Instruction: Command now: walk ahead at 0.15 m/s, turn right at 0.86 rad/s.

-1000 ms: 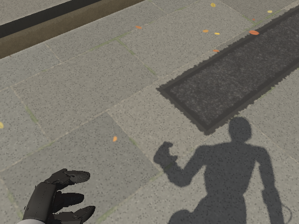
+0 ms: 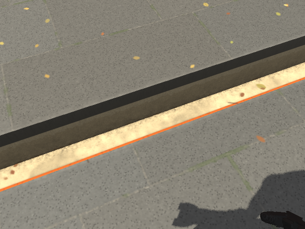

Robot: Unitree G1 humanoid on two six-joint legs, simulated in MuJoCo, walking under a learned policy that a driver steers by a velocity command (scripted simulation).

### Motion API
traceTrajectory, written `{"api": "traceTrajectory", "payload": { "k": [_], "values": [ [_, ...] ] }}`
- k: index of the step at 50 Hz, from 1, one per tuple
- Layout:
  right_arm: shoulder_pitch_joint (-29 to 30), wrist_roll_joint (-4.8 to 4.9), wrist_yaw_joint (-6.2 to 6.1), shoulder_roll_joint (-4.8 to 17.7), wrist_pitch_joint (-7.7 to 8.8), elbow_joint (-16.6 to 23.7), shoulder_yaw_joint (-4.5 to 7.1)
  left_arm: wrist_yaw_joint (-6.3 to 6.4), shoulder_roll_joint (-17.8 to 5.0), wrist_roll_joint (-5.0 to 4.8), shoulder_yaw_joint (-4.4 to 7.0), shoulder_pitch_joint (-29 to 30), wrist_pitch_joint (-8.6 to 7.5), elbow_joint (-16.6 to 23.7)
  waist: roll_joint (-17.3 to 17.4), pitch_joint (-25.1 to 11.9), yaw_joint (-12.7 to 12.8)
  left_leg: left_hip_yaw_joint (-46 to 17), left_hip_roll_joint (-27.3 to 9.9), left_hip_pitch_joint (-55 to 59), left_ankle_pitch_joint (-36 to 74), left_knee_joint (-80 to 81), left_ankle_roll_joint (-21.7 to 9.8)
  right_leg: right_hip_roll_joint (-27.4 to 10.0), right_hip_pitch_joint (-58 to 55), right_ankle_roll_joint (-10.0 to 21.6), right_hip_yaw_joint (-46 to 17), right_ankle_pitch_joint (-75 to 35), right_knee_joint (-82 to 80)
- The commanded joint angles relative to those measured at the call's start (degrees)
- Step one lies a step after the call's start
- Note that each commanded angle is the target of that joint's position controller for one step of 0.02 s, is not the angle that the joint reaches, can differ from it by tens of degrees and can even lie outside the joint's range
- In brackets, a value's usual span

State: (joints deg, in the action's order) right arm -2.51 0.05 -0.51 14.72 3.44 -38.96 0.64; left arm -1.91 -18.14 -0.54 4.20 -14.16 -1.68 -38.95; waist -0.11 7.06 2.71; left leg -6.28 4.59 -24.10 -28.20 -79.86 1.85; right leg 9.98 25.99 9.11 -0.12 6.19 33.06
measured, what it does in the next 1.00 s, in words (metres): walks ahead: left foot, then right foot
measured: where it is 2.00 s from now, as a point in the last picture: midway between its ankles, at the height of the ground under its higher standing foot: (139, 178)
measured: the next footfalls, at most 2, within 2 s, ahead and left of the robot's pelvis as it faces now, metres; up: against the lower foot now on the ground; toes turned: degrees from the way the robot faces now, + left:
left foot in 0.40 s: +0.31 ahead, +0.13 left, +0.00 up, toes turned -35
right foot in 0.78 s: +0.14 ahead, -0.05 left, +0.00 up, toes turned -14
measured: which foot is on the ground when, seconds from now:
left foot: up 0.00-0.38, down 0.40-0.78, up 0.80-1.00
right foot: down 0.00-0.38, up 0.40-0.76, down 0.78-1.00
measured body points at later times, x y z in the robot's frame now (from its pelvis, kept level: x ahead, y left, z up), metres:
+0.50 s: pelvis +0.16 +0.08 +0.02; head +0.19 +0.07 +0.47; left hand +0.45 +0.25 -0.06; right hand +0.20 -0.26 -0.05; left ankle +0.27 +0.15 -0.71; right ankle +0.08 -0.02 -0.64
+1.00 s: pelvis +0.16 +0.05 +0.03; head +0.19 +0.02 +0.48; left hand +0.36 +0.29 -0.06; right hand +0.23 -0.27 -0.08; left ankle +0.20 +0.19 -0.63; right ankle +0.10 -0.04 -0.71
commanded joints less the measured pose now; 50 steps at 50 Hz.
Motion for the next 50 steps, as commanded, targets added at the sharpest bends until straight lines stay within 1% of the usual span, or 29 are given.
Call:
{"api": "traceTrajectory", "payload": {
  "k": [1,4,6,8,14,17,18,19,20,21,22,23,25,27,28,29,31,32,36,38,39,40,41,42,43,44,45,47,50],
  "values": [
    [-3.52,-0.76,-0.93,9.69,-0.94,4.65,3.19,1.36,-7.76,-0.78,2.23,2.84,-0.31,7.84,3.51,-11.26,-4.93,-4.13,-2.66,-9.44,2.85,7.91,1.06,-16.3,-14.34,8.38,-30.92,-10.59,-16.04],
    [-0.98,-0.96,-1.22,5.47,-0.91,4.98,2.42,3.5,-8.68,-0.88,3.0,0.4,1.34,7.41,1.49,-13.75,-3.36,-2.4,-1.12,-9.15,6.38,19.59,3.55,-12.79,-15.51,6.12,-25.28,-28.52,-11.75],
    [0.18,-0.29,-1.55,5.49,-1.35,5.11,2.58,4.79,-9.65,-1.31,3.5,0.42,2.87,7.92,-0.29,-16.99,-2.81,-3.12,-0.32,-9.76,10.97,23.61,4.72,-12.2,-17.96,3.95,-25.71,-27.66,-10.17],
    [2.01,-0.02,-1.75,5.69,-1.51,5.29,2.92,5.56,-9.28,-1.76,3.51,1.55,4.05,8.7,-2.71,-16.85,-2.18,-3.67,0.18,-9.67,14.6,27.64,4.82,-10.79,-17.66,1.29,-26.32,-21.38,-9.46],
    [6.61,0.03,-1.18,6.53,0.33,6.3,4.02,5.36,-7.86,-1.04,3.4,2.67,4.93,10.15,-8.35,-13.64,0.03,-5.35,1.05,-7.18,16.19,39.6,3.48,-9.94,-18.85,0.2,-33.05,-13.38,-6.84],
    [3.83,0.28,-0.32,8.21,1.37,5.16,5.17,4.84,-7.91,-1.12,3.3,5.21,4.93,11.63,-9.72,-13.62,-1.16,-5.45,0.84,0.92,17.39,50.37,2.04,-9.15,-17.94,-0.94,-36.88,-11.67,-4.1],
    [1.95,0.58,-0.1,8.34,1.54,4.37,5.57,4.62,-7.53,-1.3,3.08,6.23,4.98,12.02,-9.1,-13.22,-2.29,-4.48,0.06,6.12,22.29,56.49,1.33,-7.5,-15.66,-2.01,-36.69,-6.04,-2.24],
    [0.67,0.53,-0.07,8.61,1.44,3.89,5.81,4.26,-5.4,-1.4,2.35,4.41,5.05,11.8,-3.89,-14.54,-1.94,-6.61,-5.15,14.73,29.41,60.87,-1.19,-4.28,-10.71,-3.99,-33.54,12.08,4.14],
    [1.29,-0.24,-0.54,11.38,0.54,5.31,6.16,3.86,-1.81,-0.62,1.27,-1.42,5.02,11.02,8.11,-17.41,1.3,-17.57,-18.17,24.55,40.46,58.1,-7.17,1.71,-1.96,-6.62,-24.43,32.14,16.82],
    [-0.7,-2.32,-0.34,11.6,-0.25,5.58,6.23,3.27,-7.06,-1.34,2.64,-1.46,4.57,12.94,16.25,-16.48,1.45,-29.01,-26.97,22.02,43.27,59.7,-16.12,2.52,5.88,-9.55,-17.83,35.77,27.64],
    [-0.92,-1.92,-0.38,9.76,-0.32,6.04,6.15,3.13,-11.54,-0.94,3.66,-0.24,4.24,11.5,13.38,-14.63,0.17,-30.59,-26.49,18.82,38.38,59.99,-18.27,-1.92,7.1,-12.27,-15.31,30.8,34.93],
    [0.07,-1.34,-0.62,7.4,-0.77,6.33,5.34,3.39,-12.35,-0.84,3.9,0.81,4.57,9.66,8.65,-12.49,-0.63,-24.01,-22.17,16.16,33.85,58.91,-16.55,-3.4,6.98,-13.35,-14.27,26.34,38.46],
    [-0.43,-0.35,-0.9,7.07,-2.03,6.3,4.33,4.15,-8.31,-0.14,2.51,0.63,5.36,7.81,4.24,-10.33,-1.11,-18.24,-17.42,12.05,30.82,59.16,-14.04,-3.02,6.06,-14.29,-11.81,23.06,43.64],
    [-1.2,-0.69,-0.65,6.55,-2.4,5.34,3.56,4.12,-3.86,0.13,0.75,1.79,4.79,7.57,4.67,-9.71,-1.22,-14.06,-13.4,9.39,30.43,60.56,-12.96,-3.5,2.83,-14.39,-8.84,21.43,38.82],
    [-0.65,-0.49,-0.27,5.37,-2.57,5.09,3.08,4.02,-1.84,0.7,-0.03,1.44,4.53,7.21,6.01,-10.76,-0.39,-12.16,-11.01,10.03,27.34,60.8,-11.64,-5.83,0.57,-14.76,-5.98,20.87,31.46],
    [-0.23,0.21,-0.07,6.14,-3.0,5.53,3.48,3.98,-1.08,1.03,-0.4,2.18,4.23,7.18,8.35,-10.58,-0.73,-11.68,-9.09,10.58,26.16,61.12,-11.08,-6.88,-1.07,-15.32,-3.03,21.35,24.17],
    [-3.63,0.82,-0.08,11.21,-4.03,5.59,5.58,4.15,-1.97,0.47,-0.12,5.81,3.58,7.6,11.61,-10.24,-3.75,-15.53,-9.85,13.38,26.35,60.87,-12.53,-6.4,-2.45,-15.37,-2.37,22.85,15.57],
    [-5.09,0.72,-0.16,11.82,-4.21,5.5,5.92,4.17,-2.36,0.09,0.05,6.25,3.3,7.34,12.08,-11.18,-4.32,-18.11,-10.95,15.14,25.6,60.66,-13.19,-6.16,-3.23,-15.02,-3.49,22.44,12.4],
    [-6.06,1.99,-0.66,11.19,-4.57,5.66,6.4,3.97,-3.31,-0.7,0.79,3.88,2.03,5.03,12.49,-12.97,-3.18,-25.53,-12.31,17.1,23.42,60.73,-12.99,-5.2,-7.87,-12.16,-6.08,17.26,-1.19],
    [-5.36,3.19,-1.27,10.6,-5.23,5.99,6.6,3.41,-4.0,-0.74,1.53,-0.36,1.17,2.76,10.97,-13.95,-0.59,-24.16,-9.39,11.21,18.47,59.04,-9.58,-6.85,-18.48,-9.47,-5.67,7.42,-13.51],
    [-6.35,2.93,-1.44,8.58,-5.29,6.27,6.16,3.52,-6.6,0.14,2.27,-2.32,1.15,2.28,6.16,-15.74,-0.71,-19.99,-6.19,2.76,9.96,52.82,-6.43,-14.9,-27.55,-6.36,-10.64,5.15,-14.06],
    [-5.32,2.81,-1.21,6.13,-4.71,8.73,5.64,3.28,-11.41,2.35,3.36,-0.82,1.52,1.83,-13.91,-11.55,-2.31,-5.71,2.96,-11.58,-1.04,40.75,-2.9,-27.33,-26.72,1.5,-24.18,-3.73,-15.75],
    [-6.76,1.61,-1.14,10.4,-4.14,7.99,7.07,3.15,-8.44,4.28,2.76,2.65,1.12,3.31,-12.98,-10.41,-1.97,-3.74,0.64,-13.49,-7.1,27.04,-0.13,-33.71,-22.12,6.1,-26.71,-14.27,-15.78],
    [-8.55,1.6,-0.85,12.13,-4.31,6.57,7.96,3.6,-4.89,3.79,1.6,6.8,0.92,4.47,-8.71,-9.95,-4.01,-2.65,-0.96,-12.66,-4.22,18.94,0.78,-31.26,-20.86,4.98,-20.91,-18.42,-14.52],
    [-10.81,1.74,-0.99,11.13,-5.16,4.88,7.96,4.02,-2.88,2.7,1.03,9.56,0.88,4.87,-6.53,-9.59,-5.14,-1.81,-1.2,-12.5,-0.48,15.58,1.66,-26.87,-20.6,2.24,-14.93,-18.24,-13.5],
    [-12.2,1.61,-1.18,10.03,-6.0,4.08,7.74,4.34,-2.05,1.45,0.73,10.27,0.78,4.76,-6.85,-9.0,-5.02,-1.54,-1.7,-14.37,3.1,11.72,2.56,-24.92,-22.05,0.98,-11.46,-19.19,-12.59],
    [-12.45,1.59,-1.06,8.85,-6.54,4.1,7.36,4.64,-1.94,0.97,0.51,9.87,0.84,4.49,-7.47,-8.36,-4.74,-0.45,-2.46,-15.45,4.87,8.41,3.37,-24.03,-22.09,0.91,-8.46,-23.21,-11.99],
    [-9.03,2.14,-0.7,7.64,-6.78,6.22,6.52,5.15,-2.66,1.35,0.72,7.72,1.44,3.97,-7.86,-6.97,-2.97,3.06,-4.45,-17.75,8.79,10.43,4.72,-23.08,-23.02,1.64,-4.48,-23.18,-12.66],
    [-4.05,2.0,0.25,6.05,-6.55,9.46,5.18,5.6,-4.87,1.53,1.46,3.56,2.39,2.82,-7.67,-7.05,0.25,5.39,-7.26,-18.47,10.64,18.91,5.7,-24.98,-27.14,2.89,-3.09,-21.87,-12.8]
  ]
}}
Over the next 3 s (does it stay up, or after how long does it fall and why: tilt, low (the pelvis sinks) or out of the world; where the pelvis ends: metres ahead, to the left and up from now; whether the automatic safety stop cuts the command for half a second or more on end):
falls after 2.94 s (tilt)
